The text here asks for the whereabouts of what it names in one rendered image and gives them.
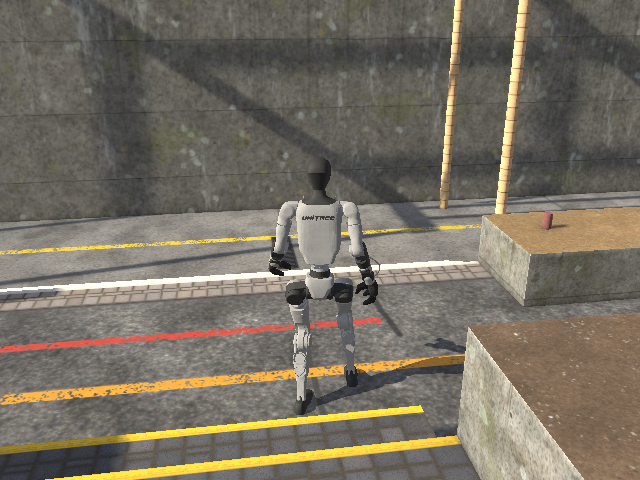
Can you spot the left robot forearm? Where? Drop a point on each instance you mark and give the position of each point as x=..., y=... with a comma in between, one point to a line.
x=275, y=259

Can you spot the robot left foot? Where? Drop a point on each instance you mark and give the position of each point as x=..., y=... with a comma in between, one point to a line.
x=301, y=406

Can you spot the robot left upper arm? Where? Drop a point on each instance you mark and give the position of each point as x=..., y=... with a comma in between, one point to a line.
x=287, y=212

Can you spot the left robot hand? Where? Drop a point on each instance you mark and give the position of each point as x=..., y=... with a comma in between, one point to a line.
x=275, y=271

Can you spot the robot head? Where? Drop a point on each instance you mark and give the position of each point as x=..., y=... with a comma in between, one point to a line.
x=318, y=171

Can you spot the right robot forearm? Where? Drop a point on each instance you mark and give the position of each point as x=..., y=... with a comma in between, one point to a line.
x=365, y=268

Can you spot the robot right upper arm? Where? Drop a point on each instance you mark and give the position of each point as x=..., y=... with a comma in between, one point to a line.
x=351, y=211

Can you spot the right robot hand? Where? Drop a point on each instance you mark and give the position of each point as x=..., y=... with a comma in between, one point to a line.
x=372, y=290

